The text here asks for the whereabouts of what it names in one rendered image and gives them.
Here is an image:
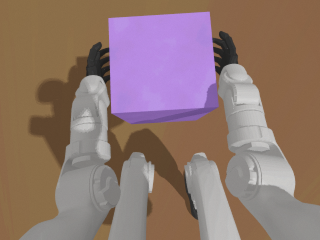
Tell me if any right robot thigh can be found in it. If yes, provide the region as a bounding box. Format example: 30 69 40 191
184 158 241 240

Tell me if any left robot hand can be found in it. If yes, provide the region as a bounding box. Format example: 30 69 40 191
86 42 110 84

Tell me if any right robot upper arm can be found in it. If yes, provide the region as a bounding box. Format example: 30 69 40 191
225 151 320 240

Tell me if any carton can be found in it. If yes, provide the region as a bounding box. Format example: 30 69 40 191
108 12 219 124

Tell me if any right robot hand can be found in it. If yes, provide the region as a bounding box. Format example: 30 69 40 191
212 31 238 76

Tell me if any robot right forearm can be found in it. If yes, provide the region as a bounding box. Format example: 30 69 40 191
218 63 288 162

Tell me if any robot left forearm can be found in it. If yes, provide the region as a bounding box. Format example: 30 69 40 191
55 75 111 204

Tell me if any robot right shin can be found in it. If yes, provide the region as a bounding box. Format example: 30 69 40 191
190 152 220 209

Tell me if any left robot upper arm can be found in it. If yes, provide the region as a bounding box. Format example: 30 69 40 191
19 164 121 240

